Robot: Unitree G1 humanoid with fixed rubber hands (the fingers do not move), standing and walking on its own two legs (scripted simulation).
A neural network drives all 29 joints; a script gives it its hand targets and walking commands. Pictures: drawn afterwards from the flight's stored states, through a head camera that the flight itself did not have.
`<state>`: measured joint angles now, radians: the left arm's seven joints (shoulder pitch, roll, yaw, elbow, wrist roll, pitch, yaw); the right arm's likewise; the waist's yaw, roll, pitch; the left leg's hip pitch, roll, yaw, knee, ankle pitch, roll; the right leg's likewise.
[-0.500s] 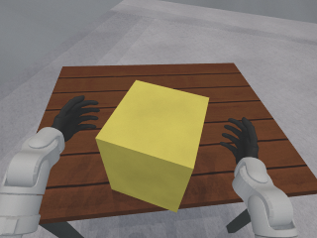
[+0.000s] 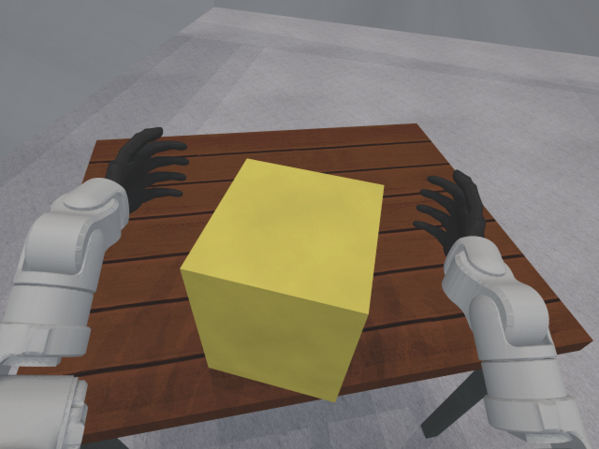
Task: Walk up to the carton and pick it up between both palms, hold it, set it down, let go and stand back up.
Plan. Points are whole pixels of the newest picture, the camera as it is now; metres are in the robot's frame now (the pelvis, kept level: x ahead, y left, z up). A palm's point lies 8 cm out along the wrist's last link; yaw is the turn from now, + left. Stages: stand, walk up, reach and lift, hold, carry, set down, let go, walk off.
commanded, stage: reach and lift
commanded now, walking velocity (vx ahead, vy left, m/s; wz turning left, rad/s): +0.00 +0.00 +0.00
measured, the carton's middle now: (291, 281) +0.35 -0.01 +0.04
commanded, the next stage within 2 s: none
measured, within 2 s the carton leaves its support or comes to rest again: neither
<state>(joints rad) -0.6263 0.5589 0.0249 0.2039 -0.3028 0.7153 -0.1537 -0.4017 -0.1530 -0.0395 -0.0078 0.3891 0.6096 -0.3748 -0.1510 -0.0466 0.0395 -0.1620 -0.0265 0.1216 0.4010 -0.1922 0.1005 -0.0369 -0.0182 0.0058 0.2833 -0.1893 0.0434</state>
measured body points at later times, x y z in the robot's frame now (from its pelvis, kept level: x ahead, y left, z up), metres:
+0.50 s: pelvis -0.01 -0.02 +0.00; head -0.01 +0.03 +0.45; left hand +0.46 +0.17 +0.20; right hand +0.35 -0.22 +0.18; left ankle +0.03 +0.05 -0.74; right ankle -0.02 -0.16 -0.74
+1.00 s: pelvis -0.01 -0.02 +0.00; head +0.02 +0.02 +0.44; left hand +0.44 +0.14 +0.07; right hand +0.34 -0.20 +0.07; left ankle +0.03 +0.05 -0.74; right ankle -0.02 -0.16 -0.74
